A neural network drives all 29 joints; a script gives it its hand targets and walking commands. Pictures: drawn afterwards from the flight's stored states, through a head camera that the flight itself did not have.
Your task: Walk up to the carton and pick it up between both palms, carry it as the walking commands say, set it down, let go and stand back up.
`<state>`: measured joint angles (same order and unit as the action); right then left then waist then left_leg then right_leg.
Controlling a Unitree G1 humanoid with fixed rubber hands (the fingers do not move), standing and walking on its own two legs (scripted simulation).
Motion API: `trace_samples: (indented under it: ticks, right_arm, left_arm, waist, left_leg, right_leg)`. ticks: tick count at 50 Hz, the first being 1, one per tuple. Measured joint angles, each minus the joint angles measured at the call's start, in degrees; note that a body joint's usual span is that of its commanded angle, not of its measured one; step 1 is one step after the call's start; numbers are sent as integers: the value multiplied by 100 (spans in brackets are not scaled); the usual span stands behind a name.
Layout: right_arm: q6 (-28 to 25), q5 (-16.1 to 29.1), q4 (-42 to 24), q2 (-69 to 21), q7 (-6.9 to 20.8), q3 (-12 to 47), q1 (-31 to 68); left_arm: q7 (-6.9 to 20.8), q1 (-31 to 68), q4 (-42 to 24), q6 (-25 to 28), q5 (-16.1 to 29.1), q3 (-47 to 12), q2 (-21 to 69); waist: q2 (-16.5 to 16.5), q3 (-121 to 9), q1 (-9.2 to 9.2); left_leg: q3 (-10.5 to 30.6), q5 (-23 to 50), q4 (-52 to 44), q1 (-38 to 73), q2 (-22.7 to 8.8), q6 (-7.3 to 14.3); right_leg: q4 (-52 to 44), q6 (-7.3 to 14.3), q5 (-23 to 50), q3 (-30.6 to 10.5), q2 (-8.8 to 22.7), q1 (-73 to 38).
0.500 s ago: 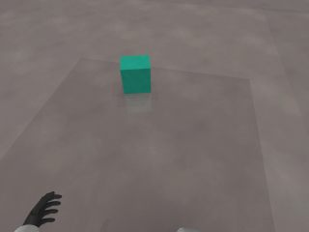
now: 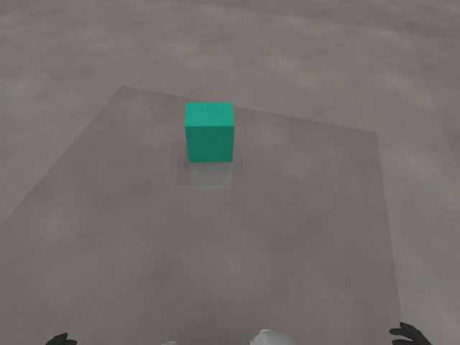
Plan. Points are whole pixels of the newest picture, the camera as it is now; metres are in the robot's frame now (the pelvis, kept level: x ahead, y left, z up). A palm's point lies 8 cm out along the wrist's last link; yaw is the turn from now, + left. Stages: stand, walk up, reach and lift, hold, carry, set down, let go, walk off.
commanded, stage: walk up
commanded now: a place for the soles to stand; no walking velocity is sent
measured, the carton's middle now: (210, 133) +1.24 +0.06 -0.61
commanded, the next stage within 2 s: none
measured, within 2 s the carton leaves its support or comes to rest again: neither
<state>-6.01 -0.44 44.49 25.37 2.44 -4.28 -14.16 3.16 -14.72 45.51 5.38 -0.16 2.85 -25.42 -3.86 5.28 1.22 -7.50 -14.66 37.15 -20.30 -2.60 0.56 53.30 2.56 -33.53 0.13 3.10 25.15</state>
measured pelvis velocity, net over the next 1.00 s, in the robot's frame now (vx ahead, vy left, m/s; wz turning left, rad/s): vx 0.38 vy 0.03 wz -0.04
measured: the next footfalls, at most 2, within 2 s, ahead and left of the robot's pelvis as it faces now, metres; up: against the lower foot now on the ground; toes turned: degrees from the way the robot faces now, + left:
right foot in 0.04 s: +0.14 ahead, -0.12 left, +0.00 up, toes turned -4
left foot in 0.36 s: +0.31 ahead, +0.18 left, +0.00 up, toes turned +3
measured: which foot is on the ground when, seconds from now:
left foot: down 0.00-0.06, up 0.08-0.34, down 0.36-0.50, up 0.52-0.72, down 0.74-1.00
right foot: up 0.00-0.02, down 0.04-0.36, up 0.38-0.48, down 0.50-0.74, up 0.76-0.96, down 0.98-1.00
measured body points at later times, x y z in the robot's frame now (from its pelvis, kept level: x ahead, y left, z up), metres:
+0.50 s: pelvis +0.18 +0.01 -0.01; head +0.20 +0.02 +0.44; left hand +0.30 +0.35 -0.10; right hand +0.27 -0.34 -0.09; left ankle +0.27 +0.17 -0.71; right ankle +0.21 -0.10 -0.72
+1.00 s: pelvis +0.38 +0.03 -0.01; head +0.39 +0.03 +0.44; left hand +0.52 +0.36 -0.09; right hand +0.44 -0.32 -0.09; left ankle +0.38 +0.17 -0.72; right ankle +0.50 -0.10 -0.71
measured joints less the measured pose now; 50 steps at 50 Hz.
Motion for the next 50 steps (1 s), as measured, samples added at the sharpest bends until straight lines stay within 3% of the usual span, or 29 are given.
trace_samples:
  ticks: [2,4,5,6,9,16,18,20,22,23,25,27,30,32,35,37,38,40,42,47,50]
  right_arm:
    - [79,-23,70,50,22,13,-140]
    - [171,-29,148,109,27,2,-307]
    - [226,-4,221,100,7,1,-381]
    - [267,10,302,97,-13,9,-450]
    - [286,-2,484,134,7,45,-490]
    - [19,31,433,123,108,68,-284]
    - [-89,5,314,304,91,11,-225]
    - [-134,-4,195,343,35,-50,-104]
    - [-131,5,115,267,-13,-34,-15]
    - [-103,-6,105,230,-33,-21,-5]
    - [52,-24,105,240,-36,-14,-68]
    - [258,-32,199,218,-72,-36,-179]
    - [354,7,399,244,-49,-26,-286]
    - [284,7,443,240,-16,-13,-293]
    - [103,-6,378,177,-11,37,-294]
    - [-52,-29,271,259,-46,37,-264]
    - [-107,-34,230,264,-86,11,-204]
    - [-146,40,116,182,-145,32,-134]
    - [-152,73,72,91,-167,83,-120]
    - [-43,42,106,130,-188,106,-296]
    - [-13,-8,132,252,-142,88,-489]
  left_arm:
    - [15,32,-85,42,-1,28,-13]
    - [0,-51,-128,114,-54,96,-33]
    - [-36,-83,-117,111,-80,131,-41]
    - [-67,-92,-105,73,-101,148,-47]
    - [-113,-134,-104,31,-51,227,-46]
    - [-55,-196,-87,12,0,278,-371]
    - [-41,-254,-106,-32,-10,236,-371]
    - [-31,-162,-56,-104,-17,225,-353]
    - [-16,-20,-37,-146,-29,192,-325]
    - [12,43,-33,-148,-11,169,-293]
    - [45,73,-40,-69,8,135,-196]
    - [6,-29,-29,-19,-48,132,-105]
    - [-97,-213,96,-80,-86,112,-10]
    - [-137,-391,120,-66,-85,164,-59]
    - [-104,-450,191,-95,-72,241,-286]
    - [-109,-455,167,-128,-19,269,-391]
    - [-123,-406,178,-133,4,269,-409]
    - [-137,-218,155,-183,-1,232,-420]
    - [-110,-40,77,-224,-8,180,-374]
    - [4,229,-18,-177,11,45,-166]
    - [46,195,-112,-75,-70,108,-147]
  waist:
    - [92,9,46]
    - [299,-92,98]
    - [354,-182,82]
    - [409,-276,47]
    - [589,-433,-95]
    - [333,-433,-237]
    - [359,-432,-241]
    - [217,-294,-193]
    - [-12,-91,-157]
    - [-87,-30,-124]
    - [-44,-33,-40]
    - [85,-165,-37]
    - [329,-317,-214]
    - [371,-397,-294]
    - [230,-406,-312]
    - [241,-359,-298]
    - [210,-303,-237]
    - [52,-149,-219]
    - [-73,-32,-214]
    - [50,-21,-16]
    - [182,-68,-8]
  left_leg:
    - [-43,-216,118,148,-87,-8]
    - [128,-728,809,51,-215,91]
    - [398,-902,1366,-110,-106,82]
    - [617,-952,1872,-286,16,66]
    - [786,-662,2431,-607,70,84]
    - [529,-196,236,-553,-107,56]
    - [619,-25,-359,-401,-128,143]
    - [529,666,-48,-535,-56,-64]
    - [366,450,118,-444,15,-211]
    - [318,339,106,-366,36,-235]
    - [347,-96,358,-392,-19,-84]
    - [657,-912,1367,-741,30,19]
    - [1032,-601,2194,-1024,170,94]
    - [896,-469,1927,-996,127,75]
    - [507,-434,626,-650,95,67]
    - [464,179,-211,-324,100,104]
    - [450,335,-18,-355,163,74]
    - [326,94,214,-235,287,22]
    - [205,-110,148,34,348,4]
    - [197,-457,131,461,197,45]
    - [253,-922,605,500,7,16]
  right_leg:
    - [-816,4,555,93,28,20]
    - [-1087,-63,1723,231,-88,-171]
    - [-1077,-98,1802,256,-118,-243]
    - [-1169,-136,1432,227,-149,-381]
    - [-1576,-166,1525,262,-224,-786]
    - [-1870,-279,1179,341,67,-1490]
    - [-1208,-167,789,305,113,-1268]
    - [-72,-63,615,10,117,-733]
    - [478,-61,632,-212,97,-297]
    - [312,-35,464,-237,81,-200]
    - [-539,43,497,-137,0,-295]
    - [-688,-101,894,-36,-100,-392]
    - [-1317,-247,1105,24,-233,-846]
    - [-1683,-275,1115,-9,-228,-1151]
    - [-1844,-328,896,30,-19,-1528]
    - [-1146,-253,627,22,52,-1413]
    - [-480,-197,587,-132,47,-1185]
    - [752,-67,608,-437,4,-610]
    - [1265,-48,806,-475,2,-94]
    - [-56,-64,705,-43,119,419]
    - [-1068,-45,1636,54,77,237]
